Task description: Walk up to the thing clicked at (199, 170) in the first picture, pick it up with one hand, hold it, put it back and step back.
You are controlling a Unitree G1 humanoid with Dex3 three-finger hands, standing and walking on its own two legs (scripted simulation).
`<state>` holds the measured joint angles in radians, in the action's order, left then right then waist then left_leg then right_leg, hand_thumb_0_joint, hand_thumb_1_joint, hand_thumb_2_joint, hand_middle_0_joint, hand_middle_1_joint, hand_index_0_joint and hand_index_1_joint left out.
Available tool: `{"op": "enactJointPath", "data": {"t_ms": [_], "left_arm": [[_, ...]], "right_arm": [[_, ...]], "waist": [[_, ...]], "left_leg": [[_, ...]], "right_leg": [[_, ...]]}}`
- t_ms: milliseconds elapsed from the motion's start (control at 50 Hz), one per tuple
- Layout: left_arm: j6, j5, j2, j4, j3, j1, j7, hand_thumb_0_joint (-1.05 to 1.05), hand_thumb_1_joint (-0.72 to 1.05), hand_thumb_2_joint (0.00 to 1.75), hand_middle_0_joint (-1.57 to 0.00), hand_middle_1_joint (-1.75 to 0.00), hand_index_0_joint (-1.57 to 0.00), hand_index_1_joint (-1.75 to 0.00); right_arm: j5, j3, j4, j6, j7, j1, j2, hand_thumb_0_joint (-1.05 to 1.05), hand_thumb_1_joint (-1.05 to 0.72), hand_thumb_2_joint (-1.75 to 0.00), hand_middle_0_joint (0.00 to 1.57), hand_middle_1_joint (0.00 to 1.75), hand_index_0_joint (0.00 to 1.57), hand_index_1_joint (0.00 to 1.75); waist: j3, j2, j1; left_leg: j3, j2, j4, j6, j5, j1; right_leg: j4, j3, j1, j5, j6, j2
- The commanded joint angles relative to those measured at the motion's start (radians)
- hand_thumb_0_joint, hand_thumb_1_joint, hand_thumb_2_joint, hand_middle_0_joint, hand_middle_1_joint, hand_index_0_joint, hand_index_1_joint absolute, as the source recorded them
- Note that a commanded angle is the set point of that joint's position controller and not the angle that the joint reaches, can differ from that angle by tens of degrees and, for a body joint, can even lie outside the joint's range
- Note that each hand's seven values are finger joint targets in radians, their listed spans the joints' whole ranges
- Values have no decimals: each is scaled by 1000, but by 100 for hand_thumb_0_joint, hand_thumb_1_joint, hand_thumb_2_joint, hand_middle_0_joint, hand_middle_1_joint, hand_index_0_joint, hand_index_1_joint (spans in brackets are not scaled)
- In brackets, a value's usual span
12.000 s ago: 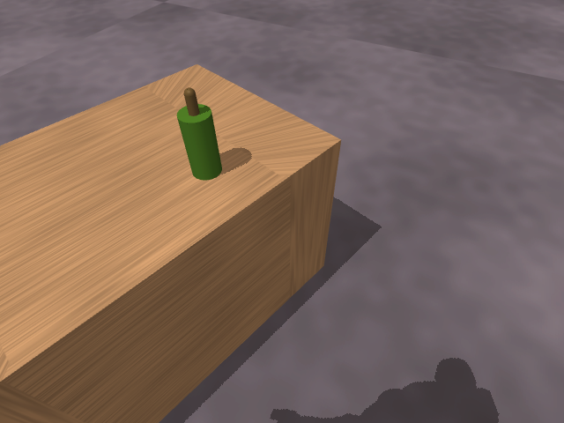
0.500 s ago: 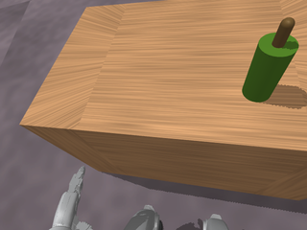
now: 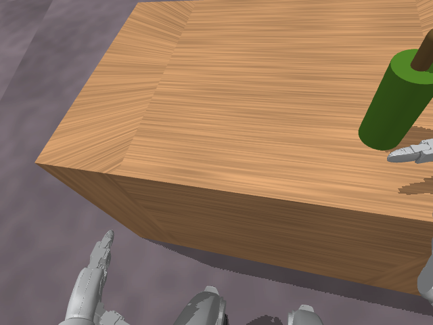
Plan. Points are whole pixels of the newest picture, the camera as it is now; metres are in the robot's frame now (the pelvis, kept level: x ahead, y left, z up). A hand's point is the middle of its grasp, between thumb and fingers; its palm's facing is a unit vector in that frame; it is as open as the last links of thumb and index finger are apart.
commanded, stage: close in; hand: right
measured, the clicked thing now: (403, 92) +0.53 -0.22 +0.08
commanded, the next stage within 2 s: rest palm in 0.04 s
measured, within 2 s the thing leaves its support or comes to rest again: leaves its support in 1.70 s
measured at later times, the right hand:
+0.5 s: hand (397, 114) +0.51 -0.22 +0.05, palm faces +0.22 +0.98 +0.02, open 16.4 cm
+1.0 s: hand (402, 111) +0.51 -0.23 +0.06, palm faces +0.22 +0.97 +0.02, open 10.7 cm
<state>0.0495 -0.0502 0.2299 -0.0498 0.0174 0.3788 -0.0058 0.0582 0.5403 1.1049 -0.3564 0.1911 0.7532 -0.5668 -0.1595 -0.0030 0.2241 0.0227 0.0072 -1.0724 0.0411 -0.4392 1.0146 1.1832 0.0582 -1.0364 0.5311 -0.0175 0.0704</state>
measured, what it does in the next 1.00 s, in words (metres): stands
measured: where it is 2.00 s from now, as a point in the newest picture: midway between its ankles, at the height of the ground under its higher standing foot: outside the picture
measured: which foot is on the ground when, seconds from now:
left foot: down 0.00-1.00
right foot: down 0.00-1.00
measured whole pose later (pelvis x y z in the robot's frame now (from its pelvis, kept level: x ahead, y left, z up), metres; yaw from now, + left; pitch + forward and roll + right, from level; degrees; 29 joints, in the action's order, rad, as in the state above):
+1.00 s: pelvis +0.00 +0.01 +0.00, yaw +0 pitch +23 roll +4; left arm 0.02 -0.06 0.24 -0.01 0.04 0.37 -0.02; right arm 0.03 0.51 1.13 -0.38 0.09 0.82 -0.55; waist -0.16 0.00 0.24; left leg 0.02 0.01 -1.09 0.03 -0.45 1.04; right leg 1.18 0.06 -1.05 0.53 -0.03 0.07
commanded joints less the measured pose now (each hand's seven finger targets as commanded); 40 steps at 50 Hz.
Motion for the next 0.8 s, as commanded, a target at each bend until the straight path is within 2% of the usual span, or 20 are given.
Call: {"op": "enactJointPath", "data": {"t_ms": [0,20,60,140,180,220,260,300,360,380,420,480,520,540,600,660,700,740,760,780], "left_arm": [[46,11,184,163,146,91,15,0,-53,3,-5,-6,-6,-5],[45,10,155,122,120,109,13,0,-53,3,-5,-6,-6,-5],[53,4,178,244,128,-14,19,0,-54,3,-5,-5,-6,-5],[38,3,164,148,120,77,15,0,-60,8,-5,-4,-3,-6],[47,1,182,298,127,-50,19,0,-61,8,-5,-4,-3,-6],[32,-5,173,174,131,62,15,0,-60,8,-5,-4,-3,-6],[29,1,151,185,98,60,7,0,-61,8,-5,-4,-3,-6],[35,-8,152,269,97,-26,11,0,-57,6,-5,-5,-4,-5],[26,-5,147,191,99,51,3,0,-55,5,-5,-5,-5,-5],[28,-6,167,216,120,29,8,0,-55,5,-5,-5,-5,-5],[27,-11,181,304,115,-20,11,0,-55,5,-5,-5,-4,-5],[13,-3,167,188,121,95,7,0,-55,5,-5,-5,-4,-5],[25,-9,172,288,108,0,10,0,-55,5,-5,-5,-4,-5],[24,-13,186,267,134,7,9,0,-56,6,-5,-5,-4,-5],[18,-8,177,194,133,51,7,0,-55,6,-5,-5,-4,-5],[24,-12,193,266,141,-2,9,0,-56,6,-5,-5,-4,-5],[14,-10,175,214,122,67,3,0,-55,6,-4,-5,-4,-5],[14,-6,183,237,129,35,5,0,-56,6,-4,-5,-4,-5],[16,-3,159,263,95,-4,2,0,-55,6,-4,-5,-4,-5],[14,-3,188,230,138,11,8,0,-56,6,-4,-5,-4,-5]], "right_arm": [[16,-29,-154,-69,-3,346,-177,0,46,-3,6,4,5,4],[11,-30,-114,-66,-10,309,-162,0,46,-4,6,4,5,4],[-2,22,-342,-106,-40,522,-292,0,48,-4,5,4,5,4],[-9,-42,-140,-80,-48,371,-167,0,44,-6,6,5,6,5],[-17,2,-387,-115,-70,565,-275,0,46,-4,8,4,7,4],[-21,-54,-194,-91,-66,435,-165,0,44,-3,8,4,7,4],[-23,-44,-77,-78,-75,336,-146,0,46,-2,10,4,9,4],[-30,3,-341,-125,-96,576,-262,0,47,0,26,11,25,11],[-36,-22,-88,-98,-89,389,-192,0,51,-1,37,16,36,16],[-33,-15,-153,-108,-93,454,-209,0,51,-1,38,16,37,17],[-39,22,-262,-130,-103,587,-292,0,50,-3,43,20,42,21],[-44,-23,-99,-97,-93,462,-222,0,45,-8,51,27,50,27],[-44,3,-258,-115,-101,605,-278,0,47,-8,55,29,54,29],[-48,-31,-167,-105,-99,573,-217,0,47,-9,55,29,54,29],[-49,-38,-72,-87,-95,480,-192,0,45,-11,60,33,59,33],[-44,-31,-182,-102,-90,544,-214,0,41,-16,70,41,69,41],[-45,-17,-154,-84,-83,469,-232,0,36,-22,79,49,78,49],[-36,-14,-229,-79,-89,503,-231,0,35,-27,84,55,84,55],[-30,-26,-191,-71,-88,477,-190,0,32,-29,86,56,85,56],[-24,-23,-260,-80,-90,532,-211,0,29,-30,89,58,88,58]], "waist": [[-367,166,16],[-322,158,12],[-533,215,-13],[-409,199,1],[-592,236,-16],[-468,227,3],[-367,159,0],[-533,221,-17],[-379,173,3],[-414,160,26],[-544,186,21],[-404,194,22],[-529,225,26],[-524,238,32],[-397,193,35],[-549,249,21],[-548,257,0],[-566,231,2],[-550,201,-3],[-540,224,7]], "left_leg": [[26,33,105,-62,228,-186],[27,33,105,-61,227,-169],[12,25,86,-61,275,-246],[22,32,92,-63,270,-205],[10,25,83,-61,306,-275],[22,32,88,-64,289,-226],[22,35,104,-59,271,-214],[6,28,84,-60,296,-259],[10,31,91,-57,270,-223],[9,31,92,-55,277,-226],[6,31,87,-56,284,-274],[12,34,97,-57,259,-220],[12,33,79,-58,308,-228],[15,34,71,-60,300,-207],[19,36,79,-59,259,-165],[27,39,66,-63,282,-189],[27,40,69,-60,330,-226],[23,38,74,-55,367,-276],[26,39,78,-55,370,-278],[23,37,77,-58,353,-261]], "right_leg": [[-170,-17,290,-281,24,-35],[-170,-16,266,-287,24,-37],[-154,-20,348,-337,24,-38],[-157,-23,312,-345,18,-44],[-147,-22,368,-374,19,-40],[-150,-29,345,-362,15,-44],[-158,-23,273,-335,21,-46],[-144,-27,325,-356,20,-40],[-141,-30,242,-311,26,-46],[-137,-23,251,-314,27,-42],[-136,-25,310,-324,27,-39],[-149,-27,269,-300,23,-46],[-135,-18,332,-376,20,-35],[-130,-19,350,-385,19,-35],[-136,-15,264,-329,20,-34],[-136,-8,379,-407,10,-26],[-130,-19,375,-469,10,-35],[-134,-22,358,-469,16,-40],[-136,-23,345,-461,18,-42],[-138,-23,352,-443,16,-38]]}}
